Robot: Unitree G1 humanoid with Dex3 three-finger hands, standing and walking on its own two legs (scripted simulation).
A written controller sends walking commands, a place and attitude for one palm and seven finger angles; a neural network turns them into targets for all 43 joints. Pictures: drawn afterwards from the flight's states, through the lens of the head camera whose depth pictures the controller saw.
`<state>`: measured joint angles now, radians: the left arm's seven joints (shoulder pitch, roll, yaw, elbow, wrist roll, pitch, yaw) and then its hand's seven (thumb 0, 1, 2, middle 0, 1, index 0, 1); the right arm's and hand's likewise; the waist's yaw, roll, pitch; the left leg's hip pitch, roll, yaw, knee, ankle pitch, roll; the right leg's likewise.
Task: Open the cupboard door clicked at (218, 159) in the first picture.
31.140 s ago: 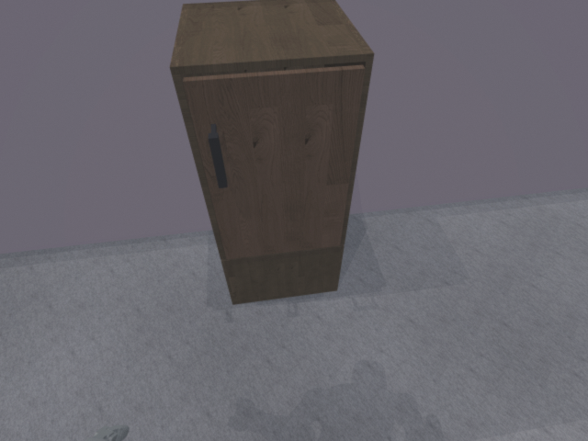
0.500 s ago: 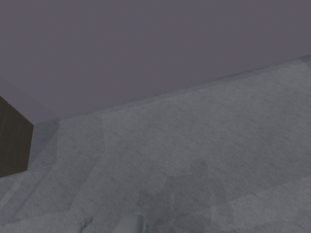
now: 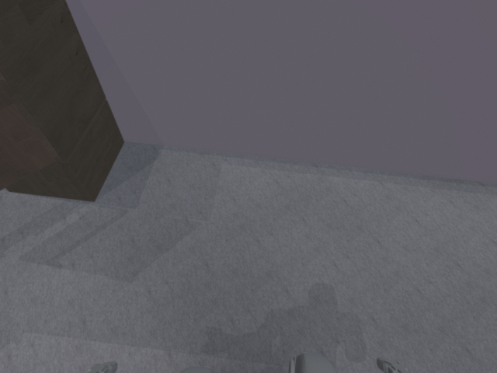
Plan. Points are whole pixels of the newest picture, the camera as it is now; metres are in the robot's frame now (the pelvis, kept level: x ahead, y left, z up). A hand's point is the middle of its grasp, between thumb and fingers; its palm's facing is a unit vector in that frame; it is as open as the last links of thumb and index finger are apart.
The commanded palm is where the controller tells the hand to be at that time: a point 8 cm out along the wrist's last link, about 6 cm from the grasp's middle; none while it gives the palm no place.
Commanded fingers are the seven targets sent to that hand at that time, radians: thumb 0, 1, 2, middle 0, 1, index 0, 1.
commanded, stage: turn to face it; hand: left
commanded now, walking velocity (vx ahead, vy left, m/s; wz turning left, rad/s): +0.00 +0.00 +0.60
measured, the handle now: out of the picture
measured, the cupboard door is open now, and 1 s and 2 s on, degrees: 52 52 52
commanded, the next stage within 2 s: take the last steps up to it in 1.34 s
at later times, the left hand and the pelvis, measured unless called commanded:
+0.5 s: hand out of the picture +0.02 +0.13 -0.14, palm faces +0.33 -0.90 -0.27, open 7.3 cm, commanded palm none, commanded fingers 0.00 0.90 0.90 -0.20 -0.30 -0.20 -0.30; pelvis +0.01 -0.08 +0.01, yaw +20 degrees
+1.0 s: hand out of the picture -0.05 +0.19 -0.16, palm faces +0.59 -0.77 -0.24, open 7.4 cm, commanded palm none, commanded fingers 0.00 0.90 0.90 -0.20 -0.30 -0.20 -0.30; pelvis +0.00 -0.04 +0.01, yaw +35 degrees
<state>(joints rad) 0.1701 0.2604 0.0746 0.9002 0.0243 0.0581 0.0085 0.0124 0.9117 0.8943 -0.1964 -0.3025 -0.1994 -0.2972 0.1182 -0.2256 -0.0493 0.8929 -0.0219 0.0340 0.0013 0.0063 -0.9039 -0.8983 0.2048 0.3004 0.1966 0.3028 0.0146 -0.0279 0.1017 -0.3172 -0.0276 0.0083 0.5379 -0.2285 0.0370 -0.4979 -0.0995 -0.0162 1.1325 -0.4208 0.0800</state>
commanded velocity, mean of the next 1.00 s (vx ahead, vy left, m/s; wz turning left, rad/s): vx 0.00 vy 0.00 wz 0.57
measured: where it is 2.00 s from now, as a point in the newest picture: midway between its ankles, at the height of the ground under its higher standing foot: outside the picture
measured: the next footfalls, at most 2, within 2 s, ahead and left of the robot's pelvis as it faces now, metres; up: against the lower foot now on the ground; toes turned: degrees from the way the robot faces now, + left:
right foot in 0.22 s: +0.04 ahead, -0.16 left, +0.00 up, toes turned +6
left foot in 0.68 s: +0.01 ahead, +0.06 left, +0.00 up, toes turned +33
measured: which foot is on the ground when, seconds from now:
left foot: down 0.00-0.22, up 0.24-0.66, down 0.68-1.00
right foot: up 0.00-0.20, down 0.22-0.70, up 0.72-1.00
